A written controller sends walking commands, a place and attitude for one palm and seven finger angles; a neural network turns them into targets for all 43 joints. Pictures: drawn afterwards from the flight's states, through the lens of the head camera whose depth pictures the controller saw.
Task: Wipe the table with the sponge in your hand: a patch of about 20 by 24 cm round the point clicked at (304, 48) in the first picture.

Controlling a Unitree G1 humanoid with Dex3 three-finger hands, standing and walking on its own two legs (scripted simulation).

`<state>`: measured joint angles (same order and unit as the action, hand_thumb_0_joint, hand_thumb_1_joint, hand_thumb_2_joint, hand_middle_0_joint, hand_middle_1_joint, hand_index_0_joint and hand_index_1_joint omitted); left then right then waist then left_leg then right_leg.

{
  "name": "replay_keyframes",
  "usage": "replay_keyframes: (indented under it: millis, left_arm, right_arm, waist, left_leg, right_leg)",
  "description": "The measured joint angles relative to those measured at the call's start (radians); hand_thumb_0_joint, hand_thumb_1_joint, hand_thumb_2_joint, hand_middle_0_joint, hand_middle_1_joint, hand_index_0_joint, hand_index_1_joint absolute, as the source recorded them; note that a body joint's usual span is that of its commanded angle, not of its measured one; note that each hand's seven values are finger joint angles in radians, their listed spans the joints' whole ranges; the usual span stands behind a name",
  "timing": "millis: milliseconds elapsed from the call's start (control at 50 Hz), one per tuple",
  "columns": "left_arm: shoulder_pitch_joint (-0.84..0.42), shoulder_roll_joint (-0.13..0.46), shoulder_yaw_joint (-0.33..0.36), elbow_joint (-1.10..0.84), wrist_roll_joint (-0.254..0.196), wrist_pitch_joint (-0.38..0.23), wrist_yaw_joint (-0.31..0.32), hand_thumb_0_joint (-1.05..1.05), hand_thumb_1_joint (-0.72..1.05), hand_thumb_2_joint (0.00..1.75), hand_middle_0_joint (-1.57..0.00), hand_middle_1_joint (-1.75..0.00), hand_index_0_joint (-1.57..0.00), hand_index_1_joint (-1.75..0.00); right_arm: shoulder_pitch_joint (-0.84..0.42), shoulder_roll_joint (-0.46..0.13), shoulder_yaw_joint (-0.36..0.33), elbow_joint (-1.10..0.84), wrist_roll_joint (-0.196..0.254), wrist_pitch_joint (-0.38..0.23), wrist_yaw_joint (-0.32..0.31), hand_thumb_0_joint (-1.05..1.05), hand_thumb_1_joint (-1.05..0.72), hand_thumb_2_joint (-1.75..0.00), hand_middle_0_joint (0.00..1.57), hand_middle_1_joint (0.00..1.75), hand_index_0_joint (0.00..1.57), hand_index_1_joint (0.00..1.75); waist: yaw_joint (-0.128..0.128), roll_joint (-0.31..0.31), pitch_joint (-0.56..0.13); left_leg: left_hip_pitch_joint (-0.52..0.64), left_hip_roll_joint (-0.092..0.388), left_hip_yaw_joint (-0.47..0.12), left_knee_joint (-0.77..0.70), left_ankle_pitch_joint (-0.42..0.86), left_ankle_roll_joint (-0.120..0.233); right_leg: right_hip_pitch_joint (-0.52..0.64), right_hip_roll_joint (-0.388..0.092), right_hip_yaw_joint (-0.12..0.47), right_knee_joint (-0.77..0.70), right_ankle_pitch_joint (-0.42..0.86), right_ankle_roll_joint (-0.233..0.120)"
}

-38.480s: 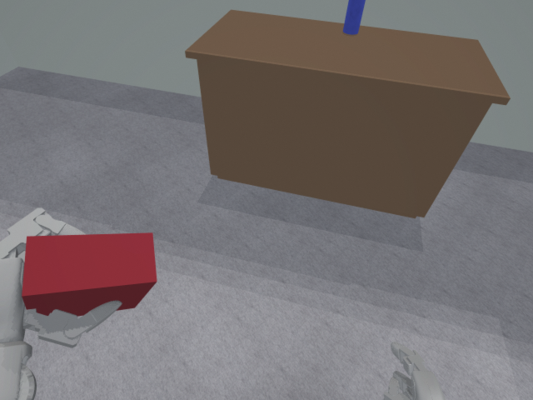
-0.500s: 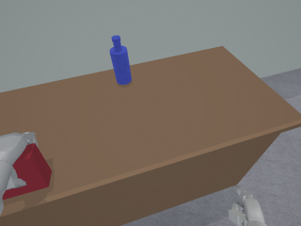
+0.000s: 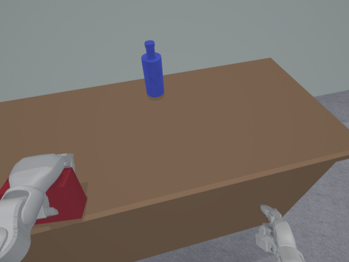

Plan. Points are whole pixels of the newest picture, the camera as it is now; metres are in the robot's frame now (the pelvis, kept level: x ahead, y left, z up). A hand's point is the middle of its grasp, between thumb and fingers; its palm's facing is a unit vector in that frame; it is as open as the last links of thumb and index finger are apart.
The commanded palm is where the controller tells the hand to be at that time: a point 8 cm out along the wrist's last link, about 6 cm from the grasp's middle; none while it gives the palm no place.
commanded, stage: move the sponge above the wiping area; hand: left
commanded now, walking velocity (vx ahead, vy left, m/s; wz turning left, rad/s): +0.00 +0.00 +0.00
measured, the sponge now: (50, 201) +0.19 +0.34 +0.02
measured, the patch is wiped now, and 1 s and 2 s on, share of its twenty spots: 0.00 0.00 0.00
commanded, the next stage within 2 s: none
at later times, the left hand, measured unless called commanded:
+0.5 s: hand (50, 183) +0.21 +0.31 +0.08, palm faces -0.10 +0.02 -0.99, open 9.7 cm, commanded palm +0.20 +0.35 +0.16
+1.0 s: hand (37, 166) +0.23 +0.34 +0.11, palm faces +0.07 +0.04 -1.00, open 9.7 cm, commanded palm +0.20 +0.36 +0.16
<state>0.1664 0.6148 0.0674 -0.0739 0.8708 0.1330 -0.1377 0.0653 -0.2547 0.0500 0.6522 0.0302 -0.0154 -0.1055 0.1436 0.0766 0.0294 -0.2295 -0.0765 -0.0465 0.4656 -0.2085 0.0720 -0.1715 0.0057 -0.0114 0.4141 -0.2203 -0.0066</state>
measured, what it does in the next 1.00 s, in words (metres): stands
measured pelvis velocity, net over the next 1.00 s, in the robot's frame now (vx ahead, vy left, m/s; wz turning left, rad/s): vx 0.00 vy -0.02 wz -0.01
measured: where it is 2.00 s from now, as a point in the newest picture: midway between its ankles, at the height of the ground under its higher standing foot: outside the picture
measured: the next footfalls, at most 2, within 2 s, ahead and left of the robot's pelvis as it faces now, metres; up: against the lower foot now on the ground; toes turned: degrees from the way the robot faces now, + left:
none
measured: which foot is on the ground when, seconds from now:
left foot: down 0.00-1.00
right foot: down 0.00-1.00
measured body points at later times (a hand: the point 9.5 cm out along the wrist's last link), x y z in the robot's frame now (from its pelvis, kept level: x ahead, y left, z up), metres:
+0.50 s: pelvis +0.00 -0.02 +0.00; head +0.00 -0.04 +0.45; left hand +0.21 +0.31 +0.14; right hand +0.22 -0.25 -0.09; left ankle +0.02 +0.07 -0.74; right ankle +0.00 -0.13 -0.74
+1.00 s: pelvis +0.00 -0.02 +0.00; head +0.00 -0.03 +0.45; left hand +0.22 +0.33 +0.17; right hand +0.21 -0.24 -0.09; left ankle +0.02 +0.07 -0.74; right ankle +0.00 -0.13 -0.74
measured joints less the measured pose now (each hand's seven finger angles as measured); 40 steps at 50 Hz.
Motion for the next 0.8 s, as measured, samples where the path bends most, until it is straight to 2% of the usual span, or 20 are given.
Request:
replay_keyframes:
  millis: [40, 80, 120, 160, 200, 240, 280, 300, 340, 400, 440, 480, 520, 540, 580, 640, 680, 720, 760, 800]
  left_arm:
    - [0.014, 0.011, 0.013, -0.044, 0.021, -0.085, 0.059, 0.00, -0.48, 1.04, -0.76, -1.37, -0.77, -1.36]
    - [-0.007, 0.033, 0.030, -0.047, 0.030, -0.104, 0.128, 0.00, -0.48, 1.04, -0.76, -1.36, -0.77, -1.36]
    - [-0.050, 0.048, 0.061, -0.009, 0.010, -0.067, 0.184, 0.00, -0.48, 1.04, -0.76, -1.36, -0.77, -1.36]
    - [-0.088, 0.062, 0.106, 0.043, -0.026, 0.010, 0.210, 0.00, -0.48, 1.04, -0.76, -1.36, -0.77, -1.36]
    - [-0.109, 0.078, 0.147, 0.095, -0.056, 0.102, 0.199, 0.00, -0.48, 1.04, -0.76, -1.37, -0.77, -1.36]
    - [-0.107, 0.097, 0.167, 0.140, -0.073, 0.187, 0.150, 0.00, -0.48, 1.03, -0.76, -1.37, -0.77, -1.37]
    - [-0.084, 0.106, 0.157, 0.166, -0.080, 0.240, 0.081, 0.00, -0.48, 1.03, -0.76, -1.37, -0.77, -1.37]
    - [-0.067, 0.104, 0.143, 0.170, -0.080, 0.246, 0.046, 0.00, -0.48, 1.03, -0.75, -1.37, -0.77, -1.37]
    - [-0.031, 0.085, 0.105, 0.161, -0.078, 0.215, -0.008, 0.00, -0.48, 1.03, -0.76, -1.38, -0.77, -1.37]
    - [0.005, 0.041, 0.053, 0.126, -0.066, 0.075, -0.045, 0.00, -0.48, 1.03, -0.76, -1.38, -0.77, -1.37]
    - [0.019, 0.034, 0.054, 0.084, -0.033, -0.042, -0.020, 0.00, -0.48, 1.03, -0.76, -1.37, -0.77, -1.37]
    - [0.019, 0.051, 0.070, 0.046, 0.002, -0.138, 0.043, 0.00, -0.47, 1.04, -0.77, -1.37, -0.78, -1.37]
    - [-0.007, 0.068, 0.094, 0.046, 0.020, -0.176, 0.123, 0.00, -0.47, 1.04, -0.77, -1.37, -0.78, -1.37]
    - [-0.027, 0.074, 0.110, 0.058, 0.016, -0.171, 0.156, 0.00, -0.48, 1.04, -0.77, -1.37, -0.78, -1.37]
    - [-0.074, 0.083, 0.145, 0.101, -0.016, -0.123, 0.202, 0.00, -0.48, 1.04, -0.77, -1.37, -0.78, -1.37]
    - [-0.125, 0.098, 0.193, 0.183, -0.071, 0.007, 0.207, 0.00, -0.48, 1.04, -0.77, -1.37, -0.78, -1.37]
    - [-0.142, 0.115, 0.193, 0.244, -0.086, 0.103, 0.160, 0.00, -0.48, 1.04, -0.76, -1.37, -0.78, -1.37]
    - [-0.137, 0.126, 0.167, 0.286, -0.086, 0.166, 0.090, 0.00, -0.47, 1.03, -0.76, -1.38, -0.78, -1.38]
    - [-0.111, 0.119, 0.132, 0.294, -0.076, 0.175, 0.023, 0.00, -0.47, 1.03, -0.76, -1.38, -0.77, -1.38]
    - [-0.079, 0.094, 0.100, 0.272, -0.067, 0.122, -0.027, 0.00, -0.48, 1.03, -0.76, -1.38, -0.77, -1.38]
  right_arm:
    - [0.008, 0.012, -0.003, 0.013, -0.011, -0.006, -0.009, 0.01, -0.90, -0.89, 0.21, 0.30, 0.21, 0.30]
    - [0.007, 0.021, -0.009, 0.029, -0.011, -0.001, -0.007, 0.01, -0.90, -0.89, 0.21, 0.30, 0.21, 0.30]
    - [-0.003, 0.026, -0.016, 0.047, -0.003, 0.013, 0.002, 0.01, -0.90, -0.89, 0.21, 0.30, 0.21, 0.30]
    - [-0.022, 0.025, -0.015, 0.066, 0.008, 0.033, 0.013, 0.01, -0.90, -0.89, 0.21, 0.30, 0.21, 0.30]
    - [-0.033, 0.020, -0.011, 0.073, 0.018, 0.050, 0.022, 0.01, -0.90, -0.89, 0.21, 0.30, 0.21, 0.30]
    - [-0.037, 0.008, -0.006, 0.069, 0.030, 0.063, 0.028, 0.01, -0.90, -0.89, 0.21, 0.30, 0.21, 0.30]
    - [-0.033, -0.012, -0.004, 0.051, 0.039, 0.065, 0.030, 0.01, -0.90, -0.89, 0.21, 0.30, 0.21, 0.30]
    - [-0.027, -0.023, -0.005, 0.040, 0.042, 0.061, 0.029, 0.01, -0.90, -0.89, 0.21, 0.30, 0.21, 0.30]
    - [-0.013, -0.041, -0.010, 0.025, 0.041, 0.045, 0.021, 0.01, -0.90, -0.89, 0.21, 0.30, 0.21, 0.30]
    - [0.013, -0.048, -0.017, 0.017, 0.025, 0.015, -0.005, 0.01, -0.90, -0.89, 0.21, 0.30, 0.21, 0.30]
    - [0.029, -0.036, -0.019, 0.024, 0.009, 0.000, -0.024, 0.01, -0.90, -0.89, 0.20, 0.30, 0.21, 0.30]
    - [0.042, -0.020, -0.021, 0.034, -0.005, -0.013, -0.038, 0.01, -0.90, -0.89, 0.20, 0.30, 0.20, 0.30]
    - [0.044, -0.005, -0.029, 0.046, -0.006, -0.017, -0.037, 0.01, -0.90, -0.89, 0.20, 0.30, 0.21, 0.30]
    - [0.038, -0.001, -0.032, 0.053, -0.002, -0.014, -0.032, 0.01, -0.90, -0.89, 0.20, 0.30, 0.21, 0.30]
    - [0.021, 0.006, -0.039, 0.069, 0.010, -0.001, -0.018, 0.01, -0.90, -0.89, 0.20, 0.30, 0.21, 0.30]
    - [-0.005, 0.007, -0.033, 0.086, 0.027, 0.024, 0.000, 0.01, -0.90, -0.89, 0.20, 0.30, 0.21, 0.30]
    - [-0.013, -0.002, -0.024, 0.081, 0.038, 0.038, 0.009, 0.01, -0.90, -0.89, 0.21, 0.30, 0.21, 0.30]
    - [-0.011, -0.016, -0.017, 0.063, 0.045, 0.043, 0.016, 0.01, -0.90, -0.89, 0.21, 0.30, 0.21, 0.30]
    - [-0.006, -0.032, -0.014, 0.045, 0.048, 0.038, 0.015, 0.01, -0.90, -0.89, 0.21, 0.30, 0.21, 0.30]
    - [0.008, -0.041, -0.016, 0.030, 0.041, 0.027, 0.009, 0.01, -0.90, -0.89, 0.21, 0.30, 0.21, 0.30]
  waist:
    - [0.014, -0.012, 0.003]
    - [0.023, -0.014, 0.006]
    - [0.023, -0.008, 0.004]
    - [0.014, 0.000, 0.002]
    - [-0.004, 0.007, -0.008]
    - [-0.026, 0.014, -0.016]
    - [-0.044, 0.026, -0.017]
    - [-0.049, 0.032, -0.017]
    - [-0.053, 0.040, -0.013]
    - [-0.040, 0.032, -0.002]
    - [-0.022, 0.014, 0.009]
    - [-0.003, -0.002, 0.014]
    - [0.007, -0.005, 0.013]
    - [0.009, -0.002, 0.014]
    - [0.005, 0.005, 0.009]
    - [-0.019, 0.016, -0.008]
    - [-0.038, 0.024, -0.018]
    - [-0.055, 0.033, -0.021]
    - [-0.064, 0.040, -0.016]
    - [-0.064, 0.040, -0.010]
  left_leg:
    - [0.009, 0.007, 0.003, 0.005, -0.008, -0.006]
    - [0.017, 0.017, 0.005, 0.010, -0.013, -0.014]
    - [0.019, 0.025, 0.005, 0.011, -0.014, -0.020]
    - [0.022, 0.031, 0.010, 0.003, -0.010, -0.024]
    - [0.021, 0.033, 0.012, -0.008, -0.003, -0.026]
    - [0.018, 0.031, 0.009, -0.017, 0.004, -0.027]
    - [0.013, 0.029, 0.003, -0.018, 0.007, -0.026]
    - [0.010, 0.028, 0.000, -0.016, 0.007, -0.025]
    - [0.003, 0.024, -0.007, -0.007, 0.005, -0.023]
    - [0.002, 0.024, -0.013, 0.010, -0.004, -0.022]
    - [0.011, 0.027, -0.013, 0.018, -0.011, -0.025]
    - [0.017, 0.035, -0.011, 0.028, -0.020, -0.031]
    - [0.017, 0.043, -0.010, 0.038, -0.027, -0.038]
    - [0.018, 0.047, -0.007, 0.040, -0.029, -0.040]
    - [0.015, 0.050, -0.003, 0.039, -0.027, -0.042]
    - [0.009, 0.048, 0.003, 0.022, -0.016, -0.042]
    - [0.004, 0.044, 0.003, 0.011, -0.008, -0.039]
    - [-0.003, 0.038, -0.001, 0.007, -0.002, -0.035]
    - [-0.010, 0.034, -0.004, 0.009, -0.001, -0.031]
    - [-0.016, 0.030, -0.008, 0.018, -0.004, -0.026]
  right_leg:
    - [0.009, 0.008, 0.004, 0.003, -0.004, -0.012]
    - [0.019, 0.017, 0.007, -0.002, -0.003, -0.020]
    - [0.025, 0.025, 0.009, -0.014, 0.005, -0.016]
    - [0.027, 0.030, 0.015, -0.025, 0.015, -0.010]
    - [0.023, 0.032, 0.017, -0.031, 0.021, -0.008]
    - [0.018, 0.030, 0.014, -0.033, 0.023, -0.009]
    - [0.015, 0.028, 0.008, -0.032, 0.022, -0.009]
    - [0.012, 0.027, 0.004, -0.030, 0.021, -0.009]
    - [0.008, 0.024, -0.003, -0.021, 0.015, -0.008]
    - [0.009, 0.025, -0.010, -0.005, 0.005, -0.010]
    - [0.017, 0.029, -0.010, 0.002, -0.001, -0.015]
    - [0.024, 0.037, -0.007, 0.007, -0.006, -0.023]
    - [0.027, 0.045, -0.005, 0.007, -0.005, -0.029]
    - [0.029, 0.048, -0.003, 0.005, -0.003, -0.030]
    - [0.025, 0.052, 0.002, 0.001, 0.003, -0.028]
    - [0.013, 0.049, 0.008, -0.005, 0.010, -0.024]
    - [0.005, 0.044, 0.008, -0.008, 0.012, -0.022]
    - [-0.002, 0.038, 0.004, -0.007, 0.013, -0.018]
    - [-0.008, 0.034, 0.000, -0.004, 0.011, -0.015]
    - [-0.011, 0.031, -0.004, 0.002, 0.007, -0.012]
